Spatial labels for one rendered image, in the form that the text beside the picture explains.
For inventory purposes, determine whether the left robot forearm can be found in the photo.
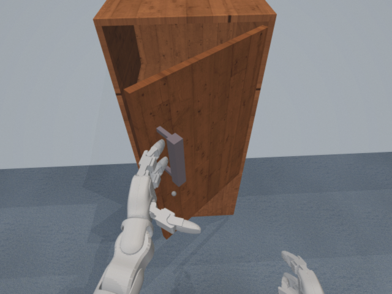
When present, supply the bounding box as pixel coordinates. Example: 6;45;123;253
93;217;154;294

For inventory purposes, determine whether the handle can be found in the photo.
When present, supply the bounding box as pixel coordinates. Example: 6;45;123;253
156;126;186;187

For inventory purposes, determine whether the robot right hand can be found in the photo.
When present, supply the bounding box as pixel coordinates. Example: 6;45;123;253
278;251;324;294

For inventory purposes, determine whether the robot left hand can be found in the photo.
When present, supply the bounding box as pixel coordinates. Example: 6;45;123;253
127;139;201;234

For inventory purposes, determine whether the cupboard door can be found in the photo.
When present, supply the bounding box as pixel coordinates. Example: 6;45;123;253
124;25;268;239

